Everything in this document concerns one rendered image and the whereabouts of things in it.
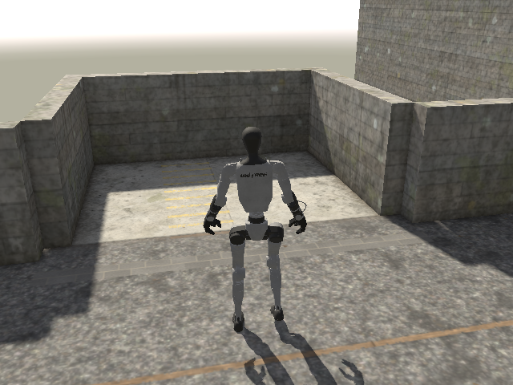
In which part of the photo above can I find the left robot upper arm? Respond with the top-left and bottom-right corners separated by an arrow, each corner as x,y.
214,162 -> 237,207

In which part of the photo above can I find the right robot hand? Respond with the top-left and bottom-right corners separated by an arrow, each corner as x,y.
289,216 -> 307,234

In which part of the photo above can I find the robot right forearm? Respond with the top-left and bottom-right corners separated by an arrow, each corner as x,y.
287,191 -> 304,221

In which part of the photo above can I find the robot left forearm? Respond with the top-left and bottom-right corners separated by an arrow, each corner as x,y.
206,195 -> 222,221

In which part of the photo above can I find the right robot upper arm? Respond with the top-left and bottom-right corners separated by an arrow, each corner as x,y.
270,160 -> 294,204

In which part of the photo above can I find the left robot thigh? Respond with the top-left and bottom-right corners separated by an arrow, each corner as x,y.
229,225 -> 246,282

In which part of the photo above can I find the left robot hand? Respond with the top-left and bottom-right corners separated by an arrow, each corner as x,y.
203,217 -> 221,235

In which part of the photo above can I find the humanoid robot head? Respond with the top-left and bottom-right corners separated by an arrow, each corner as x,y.
240,127 -> 267,165

